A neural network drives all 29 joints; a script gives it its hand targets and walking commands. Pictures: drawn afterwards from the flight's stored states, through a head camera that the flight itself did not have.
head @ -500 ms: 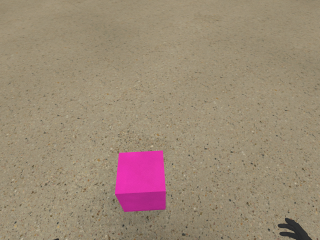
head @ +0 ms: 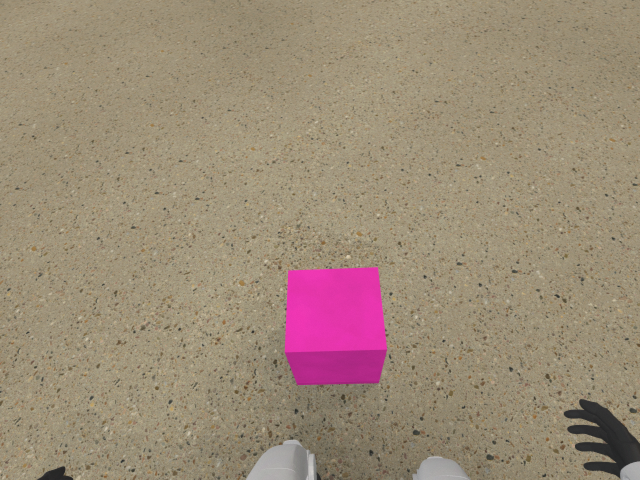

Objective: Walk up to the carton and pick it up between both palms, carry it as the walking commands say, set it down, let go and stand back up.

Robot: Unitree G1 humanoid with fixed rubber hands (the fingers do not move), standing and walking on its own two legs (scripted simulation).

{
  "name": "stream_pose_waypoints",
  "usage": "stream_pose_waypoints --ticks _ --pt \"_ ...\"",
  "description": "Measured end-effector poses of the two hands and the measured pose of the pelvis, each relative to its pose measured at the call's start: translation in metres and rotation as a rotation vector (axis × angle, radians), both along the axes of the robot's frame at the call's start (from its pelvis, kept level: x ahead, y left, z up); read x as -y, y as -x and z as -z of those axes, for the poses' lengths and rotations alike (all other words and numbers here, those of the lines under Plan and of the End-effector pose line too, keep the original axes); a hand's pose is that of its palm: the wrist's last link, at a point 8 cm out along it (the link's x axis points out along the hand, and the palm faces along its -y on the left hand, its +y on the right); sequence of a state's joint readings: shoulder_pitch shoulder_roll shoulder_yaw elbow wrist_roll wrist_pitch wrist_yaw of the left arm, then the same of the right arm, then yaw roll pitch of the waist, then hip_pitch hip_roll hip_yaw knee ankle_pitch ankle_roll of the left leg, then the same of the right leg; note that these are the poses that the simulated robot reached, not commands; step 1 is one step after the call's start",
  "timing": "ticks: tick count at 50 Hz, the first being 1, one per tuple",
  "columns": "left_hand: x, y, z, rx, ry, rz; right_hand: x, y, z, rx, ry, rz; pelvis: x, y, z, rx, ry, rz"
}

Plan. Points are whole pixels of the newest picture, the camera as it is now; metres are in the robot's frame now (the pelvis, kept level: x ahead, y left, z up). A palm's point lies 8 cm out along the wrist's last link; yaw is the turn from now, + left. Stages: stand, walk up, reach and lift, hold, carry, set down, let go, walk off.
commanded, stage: walk up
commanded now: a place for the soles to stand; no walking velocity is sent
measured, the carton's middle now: (335, 329) +0.53 +0.02 -0.59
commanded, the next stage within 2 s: none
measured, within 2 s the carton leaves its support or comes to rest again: neither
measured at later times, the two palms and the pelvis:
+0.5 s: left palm out of the picture +0.05 +0.40 -0.06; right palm out of the picture +0.12 -0.25 -0.04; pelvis +0.02 +0.07 +0.03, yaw +5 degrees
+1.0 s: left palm out of the picture +0.12 +0.35 -0.06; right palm (586, 414) +0.20 -0.29 -0.06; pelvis +0.08 +0.02 +0.02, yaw +6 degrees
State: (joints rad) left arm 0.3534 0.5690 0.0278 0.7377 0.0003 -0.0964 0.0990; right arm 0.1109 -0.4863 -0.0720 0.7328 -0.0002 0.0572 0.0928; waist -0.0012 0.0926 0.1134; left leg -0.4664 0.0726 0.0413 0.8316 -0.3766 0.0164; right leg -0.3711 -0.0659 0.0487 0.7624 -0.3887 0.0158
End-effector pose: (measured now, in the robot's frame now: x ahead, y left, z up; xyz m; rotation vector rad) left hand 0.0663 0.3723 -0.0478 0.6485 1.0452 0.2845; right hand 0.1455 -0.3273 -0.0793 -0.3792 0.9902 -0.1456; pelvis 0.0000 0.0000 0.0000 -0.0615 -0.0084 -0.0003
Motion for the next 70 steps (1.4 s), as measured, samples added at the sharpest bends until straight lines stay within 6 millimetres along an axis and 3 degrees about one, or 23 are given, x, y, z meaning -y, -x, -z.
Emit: stream_pose_waypoints --ticks 4,9,21,30,36,44,52,56,64,70 --pt "-0.02 0.01 0.008 -0.023 0.043 -0.046 -0.033 0.023 -0.002 -0.073 0.003 0.004 -0.026 -0.001 -0.007 0.008 0.001 -0.027" --pt "-0.031 0.018 0.015 -0.043 0.119 -0.084 -0.056 0.041 -0.016 -0.135 0.033 0.014 -0.046 -0.006 -0.018 0.006 -0.006 -0.055" --pt "-0.029 0.02 0.022 -0.037 0.219 -0.138 -0.074 0.033 -0.037 -0.099 0.09 0.007 -0.067 -0.015 -0.03 0.001 -0.04 -0.086" --pt "-0.018 0.002 0.012 0.02 0.216 -0.127 -0.073 0.013 -0.035 -0.03 0.048 0.013 -0.056 -0.024 -0.031 -0.017 -0.049 -0.079" --pt "-0.003 -0.012 0.009 0.071 0.193 -0.112 -0.061 -0.015 -0.027 0.023 0.009 -0.007 -0.039 -0.033 -0.024 -0.001 -0.073 -0.082" --pt "0.007 -0.029 0.012 0.085 0.225 -0.145 -0.057 -0.042 -0.023 0.029 0.016 -0.033 -0.037 -0.057 -0.023 -0.016 -0.059 -0.11" --pt "0.025 -0.056 0.014 0.065 0.217 -0.115 -0.036 -0.06 -0.014 -0.006 0.022 -0.012 -0.019 -0.081 -0.02 -0.014 -0.068 -0.092" --pt "0.027 -0.066 0.012 0.058 0.206 -0.112 -0.036 -0.078 -0.014 0.007 0.013 -0.008 -0.017 -0.089 -0.02 -0.015 -0.065 -0.084" --pt "0.028 -0.077 0.014 0.051 0.208 -0.115 -0.036 -0.095 -0.015 0.003 0.019 -0.007 -0.018 -0.099 -0.021 -0.028 -0.061 -0.085" --pt "0.027 -0.071 0.017 0.047 0.206 -0.117 -0.04 -0.105 -0.017 0.03 0.016 -0.01 -0.018 -0.094 -0.02 -0.013 -0.059 -0.085"
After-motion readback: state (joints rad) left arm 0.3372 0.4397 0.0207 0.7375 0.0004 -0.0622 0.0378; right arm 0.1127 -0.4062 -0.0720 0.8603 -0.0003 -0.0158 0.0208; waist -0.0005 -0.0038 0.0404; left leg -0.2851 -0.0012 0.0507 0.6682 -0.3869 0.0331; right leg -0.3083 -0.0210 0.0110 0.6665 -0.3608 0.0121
